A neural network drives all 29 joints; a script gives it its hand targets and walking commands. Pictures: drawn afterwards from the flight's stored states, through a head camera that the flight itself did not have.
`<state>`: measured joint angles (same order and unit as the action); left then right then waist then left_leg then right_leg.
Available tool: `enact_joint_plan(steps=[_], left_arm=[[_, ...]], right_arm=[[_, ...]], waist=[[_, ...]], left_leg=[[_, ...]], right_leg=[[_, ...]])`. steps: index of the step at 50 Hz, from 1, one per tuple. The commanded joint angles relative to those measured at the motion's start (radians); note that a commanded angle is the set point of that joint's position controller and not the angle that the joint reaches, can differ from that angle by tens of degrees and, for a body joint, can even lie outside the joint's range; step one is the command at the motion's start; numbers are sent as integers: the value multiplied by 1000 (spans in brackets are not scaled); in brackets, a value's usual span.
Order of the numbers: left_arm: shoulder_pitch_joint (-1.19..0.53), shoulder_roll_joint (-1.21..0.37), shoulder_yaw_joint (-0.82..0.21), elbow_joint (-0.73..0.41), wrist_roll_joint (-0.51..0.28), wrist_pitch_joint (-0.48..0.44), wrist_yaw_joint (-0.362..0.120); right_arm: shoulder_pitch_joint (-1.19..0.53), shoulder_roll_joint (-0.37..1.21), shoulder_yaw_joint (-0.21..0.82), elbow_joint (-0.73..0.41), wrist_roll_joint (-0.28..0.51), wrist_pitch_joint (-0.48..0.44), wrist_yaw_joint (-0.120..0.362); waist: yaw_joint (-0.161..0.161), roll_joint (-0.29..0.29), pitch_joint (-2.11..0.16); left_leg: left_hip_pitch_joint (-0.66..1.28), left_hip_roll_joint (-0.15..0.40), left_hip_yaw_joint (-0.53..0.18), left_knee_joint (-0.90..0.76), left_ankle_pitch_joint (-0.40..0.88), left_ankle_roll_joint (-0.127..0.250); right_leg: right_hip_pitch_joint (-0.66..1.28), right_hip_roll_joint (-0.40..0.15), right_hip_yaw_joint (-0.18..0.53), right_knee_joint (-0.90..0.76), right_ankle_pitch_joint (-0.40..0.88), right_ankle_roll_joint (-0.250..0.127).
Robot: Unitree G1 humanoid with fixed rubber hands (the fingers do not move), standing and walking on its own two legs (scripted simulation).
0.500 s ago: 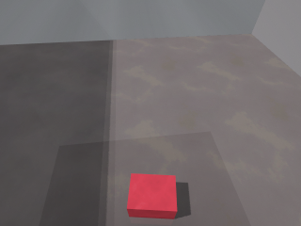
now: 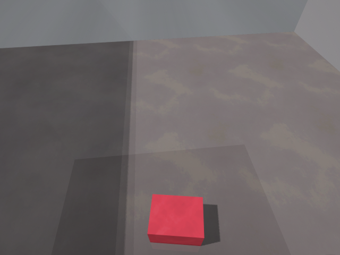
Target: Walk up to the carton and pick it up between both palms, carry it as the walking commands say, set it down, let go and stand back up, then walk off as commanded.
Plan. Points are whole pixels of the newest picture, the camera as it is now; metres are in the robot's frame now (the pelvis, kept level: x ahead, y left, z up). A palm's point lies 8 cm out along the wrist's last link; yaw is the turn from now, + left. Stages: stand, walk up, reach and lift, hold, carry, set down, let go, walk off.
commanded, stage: walk up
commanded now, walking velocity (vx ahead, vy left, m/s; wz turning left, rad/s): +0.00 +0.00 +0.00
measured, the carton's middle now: (176, 219) +0.40 -0.01 -0.69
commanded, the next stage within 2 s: stand in 0.44 s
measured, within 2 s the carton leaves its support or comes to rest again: neither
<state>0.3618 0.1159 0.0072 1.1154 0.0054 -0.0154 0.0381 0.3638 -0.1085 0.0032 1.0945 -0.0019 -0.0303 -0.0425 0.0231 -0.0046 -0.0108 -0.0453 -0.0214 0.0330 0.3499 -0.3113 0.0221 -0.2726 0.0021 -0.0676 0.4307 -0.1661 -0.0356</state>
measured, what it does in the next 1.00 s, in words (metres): stands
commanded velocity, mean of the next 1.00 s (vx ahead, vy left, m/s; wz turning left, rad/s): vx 0.00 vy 0.00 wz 0.00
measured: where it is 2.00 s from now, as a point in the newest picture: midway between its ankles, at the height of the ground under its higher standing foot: outside the picture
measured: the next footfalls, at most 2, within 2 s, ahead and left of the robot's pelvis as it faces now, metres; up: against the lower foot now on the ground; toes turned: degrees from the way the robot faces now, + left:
none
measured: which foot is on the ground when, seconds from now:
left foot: down 0.00-1.00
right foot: down 0.00-1.00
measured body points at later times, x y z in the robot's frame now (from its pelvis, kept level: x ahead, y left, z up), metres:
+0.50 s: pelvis +0.01 -0.02 +0.00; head +0.02 -0.02 +0.45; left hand -0.01 +0.19 -0.16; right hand -0.04 -0.22 -0.16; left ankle -0.08 +0.10 -0.74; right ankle +0.04 -0.10 -0.74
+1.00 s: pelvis -0.03 -0.03 -0.02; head +0.03 -0.05 +0.42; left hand +0.17 +0.20 -0.13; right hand +0.16 -0.25 -0.15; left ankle -0.08 +0.10 -0.74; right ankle +0.04 -0.10 -0.74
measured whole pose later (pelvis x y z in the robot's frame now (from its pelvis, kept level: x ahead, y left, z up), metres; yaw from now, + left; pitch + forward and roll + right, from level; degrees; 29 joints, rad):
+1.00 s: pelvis -0.03 -0.03 -0.02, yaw +1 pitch +12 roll +0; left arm -0.10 0.26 -0.06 0.73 -0.16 0.53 0.01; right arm -0.10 -0.22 0.05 0.69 0.21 0.57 -0.07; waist -0.04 0.04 -0.11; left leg -0.49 0.02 0.00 0.68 -0.41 -0.01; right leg -0.65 0.03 -0.10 0.63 -0.19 -0.09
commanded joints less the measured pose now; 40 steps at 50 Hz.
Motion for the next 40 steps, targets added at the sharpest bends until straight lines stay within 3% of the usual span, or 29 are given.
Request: enact_joint_plan(steps=[1,6,7,10,14,15,19,20,23,26,27,33,34,36,38,39,40], left_arm=[[80,74,9,-6,-3,-9,3],[87,77,16,2,-2,-9,7],[80,77,16,-7,-2,-8,5],[92,81,20,-9,2,-6,10],[82,67,18,-4,-1,-6,5],[82,56,11,2,0,-6,6],[72,65,13,-7,-4,-11,7],[70,58,13,1,-1,-9,10],[70,66,16,-3,-5,-7,11],[77,58,14,9,-1,-8,6],[68,75,18,13,-1,-6,6],[70,62,14,20,-5,-3,5],[67,58,12,14,-3,-4,3],[64,58,11,17,-6,-6,4],[75,63,10,14,-1,-9,5],[-1055,247,-69,-867,-141,3,-20],[-814,188,-67,-552,-105,118,-7]], right_arm=[[103,-54,-7,9,-2,3,-3],[98,-68,-10,7,3,5,-4],[103,-62,-6,17,7,6,-6],[113,-49,-6,27,3,7,-4],[105,-65,-10,23,3,13,-10],[111,-55,-9,21,10,12,-8],[126,-61,-6,36,4,12,-7],[137,-63,-8,32,1,11,-6],[127,-44,-5,33,5,11,-7],[142,-57,-7,39,13,10,-10],[143,-54,-6,39,8,9,-9],[142,-36,-2,36,6,11,-12],[137,-35,-5,39,5,13,-12],[157,-30,-4,39,7,13,-10],[163,-47,-9,45,7,14,-11],[-972,-163,74,-746,137,34,-6],[-774,-148,62,-540,129,159,-38]], waist=[[-17,-7,75],[-15,-31,59],[-10,5,72],[-12,31,68],[-6,-3,65],[-20,-4,73],[-18,11,55],[-21,-8,62],[-10,29,58],[-9,31,77],[-16,5,92],[-5,-1,111],[-11,31,115],[-18,4,104],[-16,31,79],[10,31,-217],[-45,99,-147]], left_leg=[[-93,131,-71,-41,197,22],[-123,132,-67,-35,162,17],[-137,123,-63,-31,163,16],[-147,125,-61,-39,138,5],[-145,129,-59,-31,134,0],[-138,127,-62,-31,125,-2],[-125,132,-58,-36,158,-6],[-150,138,-64,-43,157,-9],[-149,137,-60,-44,148,-10],[-155,131,-61,-42,142,-13],[-146,135,-57,-44,143,-12],[-158,140,-71,-56,103,-9],[-148,135,-61,-49,100,-12],[-135,138,-58,-46,107,-17],[-146,133,-57,-37,86,-15],[-491,-34,37,124,-237,6],[-630,74,-7,118,-209,70]], right_leg=[[47,-111,120,-60,144,-8],[113,-113,133,-61,204,-22],[121,-119,143,-67,193,-20],[129,-114,145,-64,172,-25],[138,-111,147,-72,197,-21],[106,-113,149,-84,173,-24],[142,-117,145,-64,225,-29],[144,-117,137,-61,219,-33],[145,-107,141,-64,168,-31],[142,-111,145,-64,181,-26],[122,-113,140,-71,182,-25],[102,-107,148,-90,82,-22],[83,-102,147,-104,68,-18],[78,-104,154,-105,70,-23],[98,-107,165,-109,60,-24],[-79,38,68,87,-313,-21],[-24,-34,45,122,-318,-53]])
